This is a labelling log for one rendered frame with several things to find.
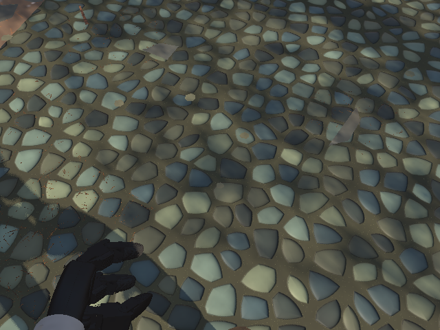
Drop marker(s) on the robot left forearm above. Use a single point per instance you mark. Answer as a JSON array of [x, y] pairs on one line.
[[59, 322]]

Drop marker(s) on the robot left hand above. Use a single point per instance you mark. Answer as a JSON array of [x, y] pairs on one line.
[[79, 286]]

